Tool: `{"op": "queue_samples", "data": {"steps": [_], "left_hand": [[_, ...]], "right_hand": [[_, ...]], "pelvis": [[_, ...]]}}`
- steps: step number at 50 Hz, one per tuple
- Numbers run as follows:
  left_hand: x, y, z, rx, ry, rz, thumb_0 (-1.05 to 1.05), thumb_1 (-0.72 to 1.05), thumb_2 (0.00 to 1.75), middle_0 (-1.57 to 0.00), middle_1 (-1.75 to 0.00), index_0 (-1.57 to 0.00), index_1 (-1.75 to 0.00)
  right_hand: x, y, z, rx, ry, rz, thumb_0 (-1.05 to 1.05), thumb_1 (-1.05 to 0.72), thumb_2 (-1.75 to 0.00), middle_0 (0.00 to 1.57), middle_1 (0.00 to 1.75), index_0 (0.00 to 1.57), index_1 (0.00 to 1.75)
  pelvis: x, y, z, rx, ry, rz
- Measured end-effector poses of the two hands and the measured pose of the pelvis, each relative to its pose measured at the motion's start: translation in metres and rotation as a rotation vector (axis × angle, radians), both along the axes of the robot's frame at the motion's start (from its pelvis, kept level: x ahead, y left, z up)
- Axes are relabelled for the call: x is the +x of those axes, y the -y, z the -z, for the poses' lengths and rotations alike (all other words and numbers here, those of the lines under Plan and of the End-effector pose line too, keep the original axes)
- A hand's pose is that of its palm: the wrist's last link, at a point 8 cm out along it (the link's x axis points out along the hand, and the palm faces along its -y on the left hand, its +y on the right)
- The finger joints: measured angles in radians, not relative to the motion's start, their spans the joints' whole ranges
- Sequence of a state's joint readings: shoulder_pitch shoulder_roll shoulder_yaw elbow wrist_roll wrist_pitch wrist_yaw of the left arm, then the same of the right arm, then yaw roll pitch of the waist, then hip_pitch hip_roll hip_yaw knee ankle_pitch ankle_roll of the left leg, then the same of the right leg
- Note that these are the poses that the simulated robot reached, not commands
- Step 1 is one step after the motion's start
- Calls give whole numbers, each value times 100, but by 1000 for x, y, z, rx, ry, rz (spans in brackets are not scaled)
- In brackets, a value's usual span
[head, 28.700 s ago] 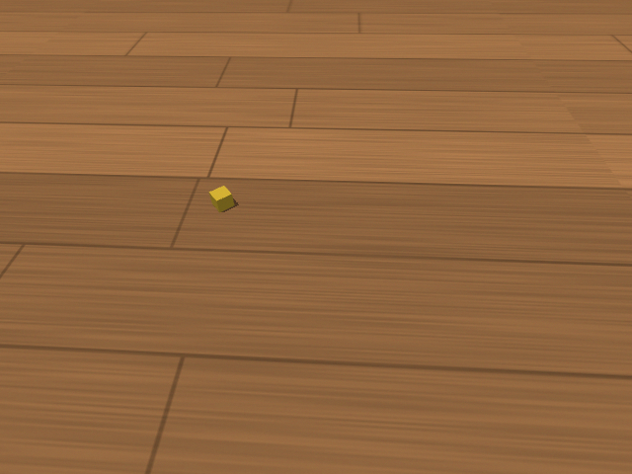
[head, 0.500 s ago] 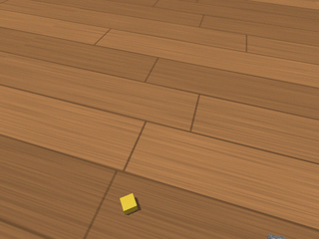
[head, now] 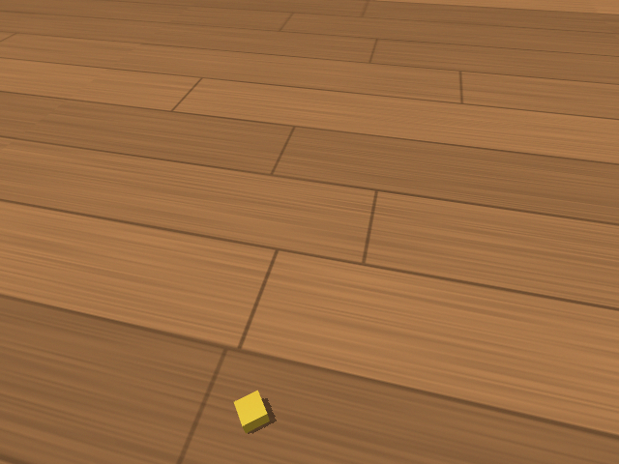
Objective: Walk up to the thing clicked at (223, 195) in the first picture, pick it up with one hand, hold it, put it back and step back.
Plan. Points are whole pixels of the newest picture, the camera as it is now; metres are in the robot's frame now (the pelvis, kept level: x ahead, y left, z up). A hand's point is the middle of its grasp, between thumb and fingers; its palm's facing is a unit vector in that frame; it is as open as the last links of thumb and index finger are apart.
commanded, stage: stand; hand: left
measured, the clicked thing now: (251, 411) +0.44 +0.20 -0.74
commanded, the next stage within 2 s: none
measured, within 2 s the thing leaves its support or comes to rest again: neither
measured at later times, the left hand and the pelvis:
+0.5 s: hand out of the picture +0.09 +0.26 -0.15, palm faces -0.01 -0.94 -0.34, open 7.4 cm; pelvis +0.01 +0.00 +0.00, yaw +1 degrees
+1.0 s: hand out of the picture +0.09 +0.26 -0.16, palm faces -0.01 -0.94 -0.34, open 7.4 cm; pelvis +0.02 +0.01 +0.00, yaw +2 degrees
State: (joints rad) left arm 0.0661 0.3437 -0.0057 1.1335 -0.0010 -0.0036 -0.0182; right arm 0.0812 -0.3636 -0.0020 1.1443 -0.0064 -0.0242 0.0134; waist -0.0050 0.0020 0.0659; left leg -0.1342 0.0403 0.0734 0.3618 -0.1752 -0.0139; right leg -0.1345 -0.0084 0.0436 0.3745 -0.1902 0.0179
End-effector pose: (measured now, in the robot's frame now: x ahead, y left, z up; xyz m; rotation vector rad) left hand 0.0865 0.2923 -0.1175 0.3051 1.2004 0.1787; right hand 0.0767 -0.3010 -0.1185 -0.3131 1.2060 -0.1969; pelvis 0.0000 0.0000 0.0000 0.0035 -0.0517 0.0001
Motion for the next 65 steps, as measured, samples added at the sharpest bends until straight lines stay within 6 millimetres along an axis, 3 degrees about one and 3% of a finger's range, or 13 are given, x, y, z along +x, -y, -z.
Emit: {"op": "queue_samples", "data": {"steps": [10, 34, 65], "left_hand": [[-3, -4, 1, 9, -27, 1, 1, 90, 89, -20, -30, -21, -30], [-4, -12, 0, 15, -35, -29, 1, 90, 89, -20, -30, -21, -30], [0, -15, 0, 17, -36, -32, 1, 90, 89, -20, -30, -21, -30]], "right_hand": [[-13, -1, 1, 2, -56, 18, 0, -91, -90, 20, 30, 21, 30], [28, -14, -2, 11, -5, -29, 0, -91, -90, 20, 30, 21, 30], [30, -16, -2, 6, -23, -28, 0, -91, -90, 20, 30, 21, 30]], "pelvis": [[3, 0, -2, -1, -12, -8], [16, -5, -3, -2, -24, -21], [24, -8, -3, -3, -24, -32]]}}
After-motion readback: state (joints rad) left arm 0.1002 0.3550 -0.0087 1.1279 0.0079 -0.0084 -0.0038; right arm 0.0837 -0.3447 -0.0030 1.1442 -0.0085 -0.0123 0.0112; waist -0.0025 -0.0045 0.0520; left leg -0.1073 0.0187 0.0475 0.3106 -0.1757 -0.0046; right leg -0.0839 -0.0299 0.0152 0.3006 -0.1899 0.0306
